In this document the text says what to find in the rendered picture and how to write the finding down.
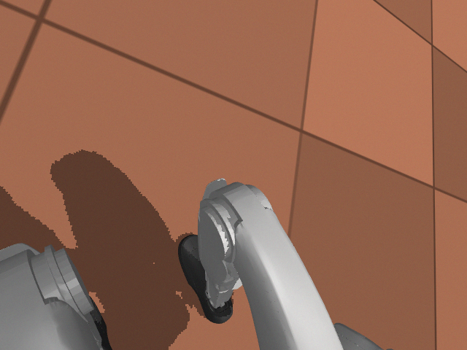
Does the right robot foot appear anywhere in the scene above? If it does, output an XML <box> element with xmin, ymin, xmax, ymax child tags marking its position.
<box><xmin>178</xmin><ymin>235</ymin><xmax>233</xmax><ymax>324</ymax></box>

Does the left robot foot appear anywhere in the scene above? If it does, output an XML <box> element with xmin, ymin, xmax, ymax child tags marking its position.
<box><xmin>89</xmin><ymin>295</ymin><xmax>112</xmax><ymax>350</ymax></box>

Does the right robot hand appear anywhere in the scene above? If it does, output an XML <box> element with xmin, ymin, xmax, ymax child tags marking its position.
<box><xmin>334</xmin><ymin>323</ymin><xmax>383</xmax><ymax>350</ymax></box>

